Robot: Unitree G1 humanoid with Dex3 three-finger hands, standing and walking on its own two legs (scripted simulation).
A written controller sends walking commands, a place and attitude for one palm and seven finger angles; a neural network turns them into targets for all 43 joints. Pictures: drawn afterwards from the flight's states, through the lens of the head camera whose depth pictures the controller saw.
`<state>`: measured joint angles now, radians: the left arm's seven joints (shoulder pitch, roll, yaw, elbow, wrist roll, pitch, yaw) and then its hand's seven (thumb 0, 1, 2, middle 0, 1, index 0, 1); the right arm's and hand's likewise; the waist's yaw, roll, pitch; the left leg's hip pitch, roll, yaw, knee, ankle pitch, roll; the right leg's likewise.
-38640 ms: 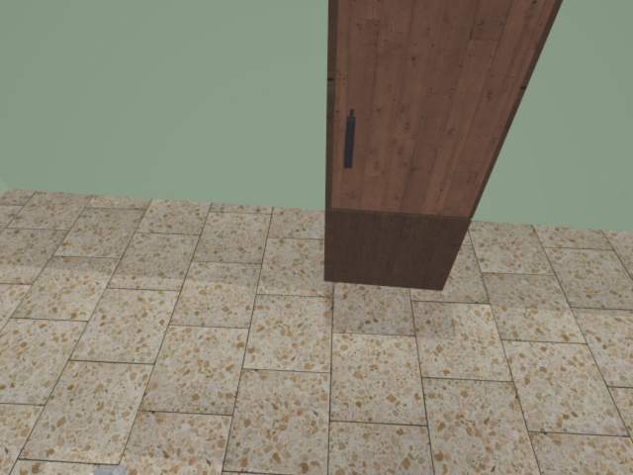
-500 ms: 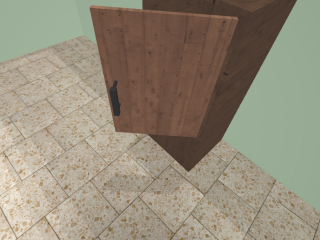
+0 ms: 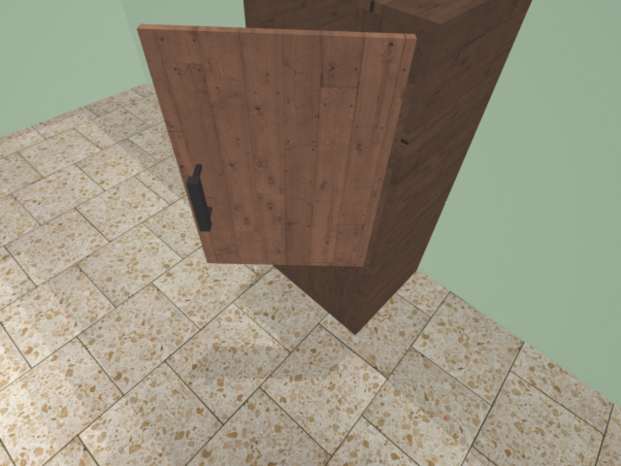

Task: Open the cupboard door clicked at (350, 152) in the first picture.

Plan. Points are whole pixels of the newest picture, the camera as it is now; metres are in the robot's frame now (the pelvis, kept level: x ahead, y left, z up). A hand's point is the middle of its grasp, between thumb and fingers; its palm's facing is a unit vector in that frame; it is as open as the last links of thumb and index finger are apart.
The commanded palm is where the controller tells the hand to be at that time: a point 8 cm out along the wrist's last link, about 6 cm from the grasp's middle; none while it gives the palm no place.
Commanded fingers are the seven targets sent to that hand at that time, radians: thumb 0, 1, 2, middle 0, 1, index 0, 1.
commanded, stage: come to a stop and stand still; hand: left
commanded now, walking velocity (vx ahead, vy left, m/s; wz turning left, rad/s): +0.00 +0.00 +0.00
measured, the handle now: (201, 198) +0.62 +0.25 -0.08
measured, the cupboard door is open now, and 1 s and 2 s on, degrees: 43 43 43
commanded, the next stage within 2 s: look again from close up in 0.50 s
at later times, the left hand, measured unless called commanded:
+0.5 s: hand out of the picture +0.01 +0.15 -0.18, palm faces +0.05 -0.99 -0.16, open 7.4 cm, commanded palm none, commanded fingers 0.00 0.90 0.90 -0.20 -0.30 -0.20 -0.30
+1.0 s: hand out of the picture +0.06 +0.20 -0.18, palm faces +0.00 -0.97 -0.25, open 7.4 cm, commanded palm none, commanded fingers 0.00 0.90 0.90 -0.20 -0.30 -0.20 -0.30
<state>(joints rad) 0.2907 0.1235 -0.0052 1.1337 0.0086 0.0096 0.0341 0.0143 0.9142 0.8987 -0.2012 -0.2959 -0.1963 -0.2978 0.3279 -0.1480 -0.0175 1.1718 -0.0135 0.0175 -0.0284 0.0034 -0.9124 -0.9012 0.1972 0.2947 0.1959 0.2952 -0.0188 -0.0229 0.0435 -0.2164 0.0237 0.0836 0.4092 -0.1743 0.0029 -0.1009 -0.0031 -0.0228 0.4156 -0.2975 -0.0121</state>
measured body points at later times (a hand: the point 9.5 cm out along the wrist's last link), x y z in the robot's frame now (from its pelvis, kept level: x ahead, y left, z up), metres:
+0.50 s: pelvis +0.03 -0.01 +0.00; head +0.04 -0.01 +0.45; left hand +0.01 +0.20 -0.17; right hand +0.02 -0.23 -0.16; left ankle +0.03 +0.12 -0.74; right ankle -0.05 -0.11 -0.74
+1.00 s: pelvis +0.02 +0.01 -0.01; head +0.03 +0.01 +0.44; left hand +0.06 +0.25 -0.16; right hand +0.07 -0.22 -0.16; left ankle +0.03 +0.12 -0.74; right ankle -0.05 -0.11 -0.74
